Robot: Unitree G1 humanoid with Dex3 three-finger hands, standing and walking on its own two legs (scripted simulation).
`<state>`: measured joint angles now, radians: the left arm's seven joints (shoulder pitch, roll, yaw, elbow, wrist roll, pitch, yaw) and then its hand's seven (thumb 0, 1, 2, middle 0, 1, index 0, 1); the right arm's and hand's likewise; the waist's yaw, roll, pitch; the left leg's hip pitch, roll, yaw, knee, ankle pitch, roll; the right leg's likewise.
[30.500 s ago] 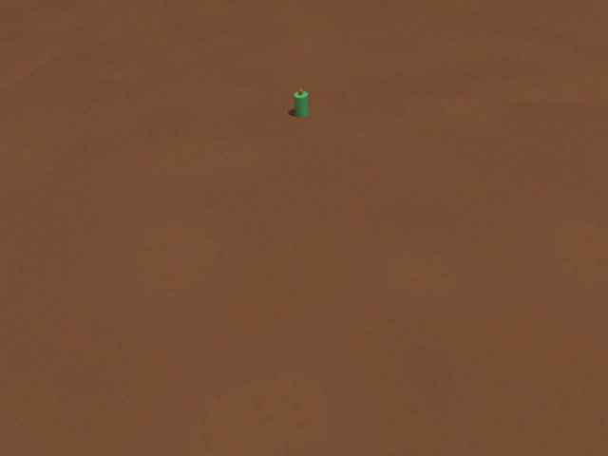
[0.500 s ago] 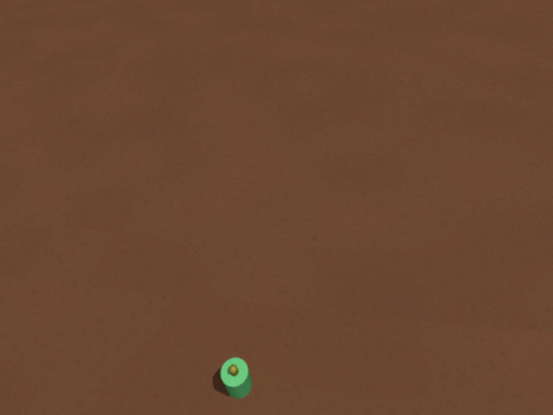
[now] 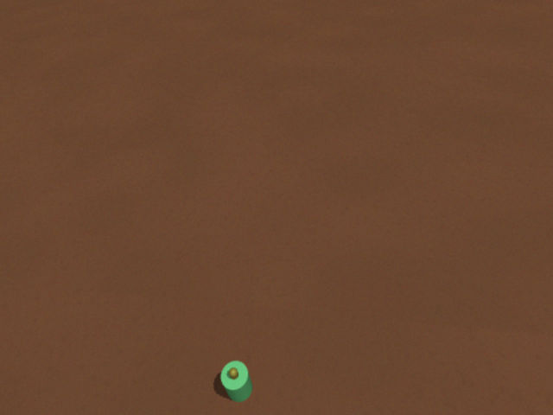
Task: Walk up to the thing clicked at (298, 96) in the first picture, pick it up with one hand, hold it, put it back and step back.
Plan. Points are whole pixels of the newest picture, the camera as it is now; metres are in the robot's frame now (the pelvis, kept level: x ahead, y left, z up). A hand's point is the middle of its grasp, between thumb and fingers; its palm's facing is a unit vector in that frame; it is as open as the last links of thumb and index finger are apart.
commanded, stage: stand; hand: left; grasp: from the side
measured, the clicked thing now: (236, 379) +0.41 +0.21 -0.70
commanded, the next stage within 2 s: step back in 1.20 s
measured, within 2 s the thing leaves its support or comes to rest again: neither
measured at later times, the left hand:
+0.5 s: hand out of the picture +0.09 +0.24 -0.15, palm faces -0.02 -0.94 -0.34, open 7.3 cm
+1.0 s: hand out of the picture +0.09 +0.24 -0.15, palm faces -0.03 -0.94 -0.35, open 7.4 cm
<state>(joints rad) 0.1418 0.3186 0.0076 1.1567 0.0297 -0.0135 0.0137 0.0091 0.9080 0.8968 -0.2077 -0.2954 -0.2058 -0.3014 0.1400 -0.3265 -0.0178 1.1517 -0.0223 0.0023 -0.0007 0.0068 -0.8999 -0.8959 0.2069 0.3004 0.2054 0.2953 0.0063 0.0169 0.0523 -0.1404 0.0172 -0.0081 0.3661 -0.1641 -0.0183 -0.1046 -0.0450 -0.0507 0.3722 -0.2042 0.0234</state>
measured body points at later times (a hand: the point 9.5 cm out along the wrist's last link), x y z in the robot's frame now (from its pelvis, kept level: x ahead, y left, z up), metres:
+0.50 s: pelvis +0.01 +0.00 +0.00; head +0.02 -0.01 +0.45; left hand +0.09 +0.29 -0.13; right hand +0.08 -0.30 -0.14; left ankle +0.03 +0.13 -0.75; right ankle +0.00 -0.13 -0.75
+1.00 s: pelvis +0.02 -0.01 +0.00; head +0.02 -0.01 +0.45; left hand +0.09 +0.29 -0.13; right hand +0.08 -0.31 -0.14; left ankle +0.03 +0.13 -0.75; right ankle +0.00 -0.13 -0.75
